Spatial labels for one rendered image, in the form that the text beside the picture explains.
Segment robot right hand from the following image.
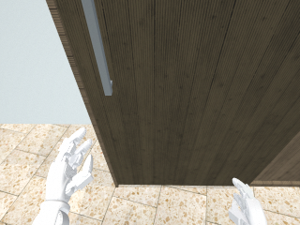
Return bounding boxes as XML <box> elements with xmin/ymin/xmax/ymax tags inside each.
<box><xmin>229</xmin><ymin>178</ymin><xmax>267</xmax><ymax>225</ymax></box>

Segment robot left hand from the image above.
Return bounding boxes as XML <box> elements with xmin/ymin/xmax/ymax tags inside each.
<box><xmin>45</xmin><ymin>127</ymin><xmax>94</xmax><ymax>203</ymax></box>

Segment wardrobe door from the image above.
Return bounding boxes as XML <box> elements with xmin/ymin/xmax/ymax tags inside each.
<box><xmin>54</xmin><ymin>0</ymin><xmax>300</xmax><ymax>187</ymax></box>
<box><xmin>254</xmin><ymin>131</ymin><xmax>300</xmax><ymax>181</ymax></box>

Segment left robot forearm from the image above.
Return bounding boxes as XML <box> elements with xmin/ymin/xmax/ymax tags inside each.
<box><xmin>32</xmin><ymin>200</ymin><xmax>70</xmax><ymax>225</ymax></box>

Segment handle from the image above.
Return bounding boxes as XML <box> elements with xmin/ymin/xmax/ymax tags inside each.
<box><xmin>81</xmin><ymin>0</ymin><xmax>113</xmax><ymax>96</ymax></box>

